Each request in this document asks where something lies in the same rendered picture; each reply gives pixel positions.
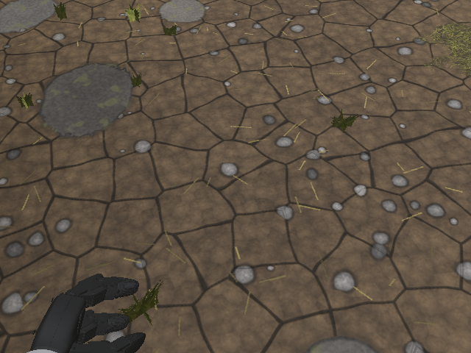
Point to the robot left hand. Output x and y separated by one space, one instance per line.
66 325

